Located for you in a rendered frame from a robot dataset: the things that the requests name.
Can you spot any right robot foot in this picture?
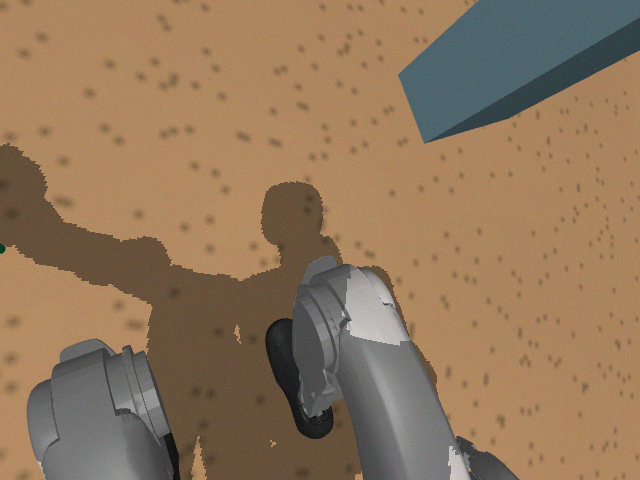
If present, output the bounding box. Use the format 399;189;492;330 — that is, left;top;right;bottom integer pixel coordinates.
265;318;334;439

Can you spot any left robot foot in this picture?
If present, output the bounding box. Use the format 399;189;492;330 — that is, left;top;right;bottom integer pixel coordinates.
164;430;180;480

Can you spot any right robot hand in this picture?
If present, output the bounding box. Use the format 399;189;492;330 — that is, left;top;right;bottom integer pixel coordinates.
456;436;519;480

